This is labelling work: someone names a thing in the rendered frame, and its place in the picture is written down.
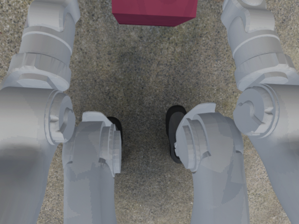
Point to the right robot upper arm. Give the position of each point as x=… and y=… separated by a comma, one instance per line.
x=269, y=115

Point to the left robot forearm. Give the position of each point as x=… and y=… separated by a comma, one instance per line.
x=46, y=47

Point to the right robot foot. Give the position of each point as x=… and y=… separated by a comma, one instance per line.
x=173, y=118

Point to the right robot forearm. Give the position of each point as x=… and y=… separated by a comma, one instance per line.
x=255, y=45

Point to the right robot shin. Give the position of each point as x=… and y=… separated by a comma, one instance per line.
x=206, y=108

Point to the carton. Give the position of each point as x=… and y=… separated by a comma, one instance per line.
x=168, y=13

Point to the left robot upper arm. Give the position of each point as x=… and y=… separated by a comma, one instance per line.
x=33, y=122

